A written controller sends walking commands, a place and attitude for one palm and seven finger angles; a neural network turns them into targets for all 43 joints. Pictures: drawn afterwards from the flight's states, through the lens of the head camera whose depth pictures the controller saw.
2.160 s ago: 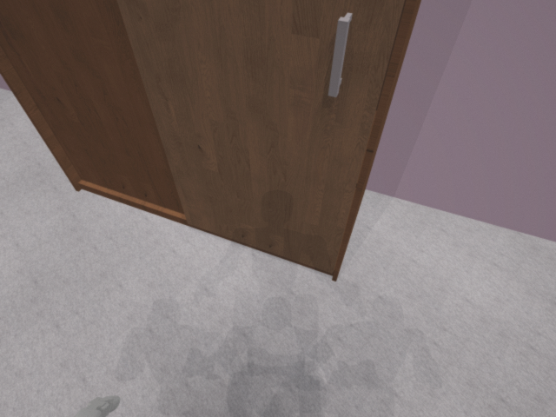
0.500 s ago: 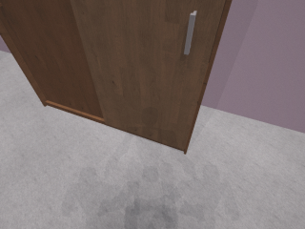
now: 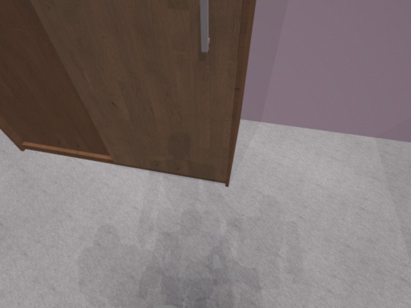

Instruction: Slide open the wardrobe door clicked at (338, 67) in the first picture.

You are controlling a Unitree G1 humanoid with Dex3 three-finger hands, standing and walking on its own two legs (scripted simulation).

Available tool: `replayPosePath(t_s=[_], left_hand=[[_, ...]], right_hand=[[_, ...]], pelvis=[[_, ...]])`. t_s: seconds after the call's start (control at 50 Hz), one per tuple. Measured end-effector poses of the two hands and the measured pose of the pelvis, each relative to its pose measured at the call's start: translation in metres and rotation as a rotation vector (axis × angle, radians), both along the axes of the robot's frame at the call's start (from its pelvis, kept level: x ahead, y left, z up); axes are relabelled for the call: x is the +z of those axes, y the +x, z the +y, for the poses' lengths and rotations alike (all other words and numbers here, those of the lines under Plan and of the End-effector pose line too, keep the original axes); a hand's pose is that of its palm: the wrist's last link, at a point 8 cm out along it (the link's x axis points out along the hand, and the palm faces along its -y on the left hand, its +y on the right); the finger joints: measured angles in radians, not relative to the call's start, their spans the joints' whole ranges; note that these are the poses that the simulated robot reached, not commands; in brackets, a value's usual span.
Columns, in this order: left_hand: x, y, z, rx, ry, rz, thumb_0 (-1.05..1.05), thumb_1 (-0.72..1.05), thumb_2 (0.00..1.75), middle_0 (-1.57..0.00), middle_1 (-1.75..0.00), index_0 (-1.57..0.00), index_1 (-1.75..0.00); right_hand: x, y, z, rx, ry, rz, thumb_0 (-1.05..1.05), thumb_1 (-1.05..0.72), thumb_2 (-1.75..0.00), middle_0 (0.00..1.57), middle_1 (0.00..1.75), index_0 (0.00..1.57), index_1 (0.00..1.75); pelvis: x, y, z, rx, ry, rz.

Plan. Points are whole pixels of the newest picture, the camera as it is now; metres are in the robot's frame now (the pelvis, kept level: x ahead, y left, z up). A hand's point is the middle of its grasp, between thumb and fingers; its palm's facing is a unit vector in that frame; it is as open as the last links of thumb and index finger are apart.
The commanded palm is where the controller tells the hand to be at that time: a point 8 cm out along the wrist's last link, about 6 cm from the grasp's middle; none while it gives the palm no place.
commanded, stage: turn to face it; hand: right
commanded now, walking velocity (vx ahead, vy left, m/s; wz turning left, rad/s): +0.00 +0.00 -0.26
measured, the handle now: (206, 21) +0.81 +0.07 +0.15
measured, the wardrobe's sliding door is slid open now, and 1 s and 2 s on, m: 0.00 0.00 0.00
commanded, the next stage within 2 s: take the last steps up to it in 0.04 s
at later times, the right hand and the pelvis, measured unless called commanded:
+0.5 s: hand out of the picture -0.05 -0.16 -0.19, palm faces +0.12 +0.99 -0.11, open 7.4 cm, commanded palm none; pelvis +0.02 +0.01 -0.01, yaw -3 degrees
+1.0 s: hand (257, 259) +0.27 -0.10 -0.18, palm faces +0.02 +0.98 -0.18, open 7.4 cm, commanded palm none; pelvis +0.20 +0.08 -0.01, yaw -1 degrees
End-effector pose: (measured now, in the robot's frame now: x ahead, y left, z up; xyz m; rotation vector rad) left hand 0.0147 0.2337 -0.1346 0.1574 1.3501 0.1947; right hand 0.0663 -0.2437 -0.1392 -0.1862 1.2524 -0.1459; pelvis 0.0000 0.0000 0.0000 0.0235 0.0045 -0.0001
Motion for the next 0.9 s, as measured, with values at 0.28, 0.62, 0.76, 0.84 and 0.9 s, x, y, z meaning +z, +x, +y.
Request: replayPosePath(t_s=[0.28, 0.62, 0.76, 0.84, 0.9], left_hand=[[-0.005, 0.026, 0.042, -0.086, 0.000, -0.062, 0.01, 0.91, 0.90, -0.20, -0.30, -0.20, -0.30], [0.010, 0.013, -0.001, -0.020, 0.020, 0.054, 0.01, 0.90, 0.90, -0.20, -0.30, -0.20, -0.30], [0.002, -0.005, 0.015, 0.081, -0.019, 0.229, 0.01, 0.90, 0.90, -0.20, -0.30, -0.20, -0.30], [-0.015, 0.011, 0.041, 0.113, -0.039, 0.298, 0.01, 0.90, 0.90, -0.20, -0.30, -0.20, -0.30], [-0.021, 0.050, 0.063, 0.099, -0.030, 0.288, 0.01, 0.90, 0.90, -0.20, -0.30, -0.20, -0.30]], right_hand=[[0.005, -0.077, 0.033, -0.123, -0.009, 0.016, 0.01, -0.91, -0.90, 0.20, 0.30, 0.20, 0.30], [-0.016, -0.065, 0.031, -0.125, 0.126, 0.223, 0.01, -0.91, -0.90, 0.20, 0.30, 0.20, 0.30], [-0.013, 0.058, 0.042, -0.038, 0.078, 0.102, 0.01, -0.91, -0.90, 0.20, 0.30, 0.19, 0.30], [-0.020, 0.135, 0.059, 0.007, 0.034, -0.005, 0.01, -0.91, -0.90, 0.20, 0.30, 0.19, 0.30], [-0.019, 0.169, 0.072, -0.003, 0.020, -0.065, 0.01, -0.91, -0.90, 0.20, 0.30, 0.19, 0.30]], pelvis=[[-0.001, -0.009, 0.025, -0.086, -0.029, -0.026], [0.003, 0.051, 0.011, -0.039, -0.003, -0.005], [-0.004, 0.099, 0.036, -0.017, -0.012, 0.003], [-0.022, 0.138, 0.062, -0.015, -0.015, 0.006], [-0.024, 0.159, 0.073, -0.014, -0.003, -0.004]])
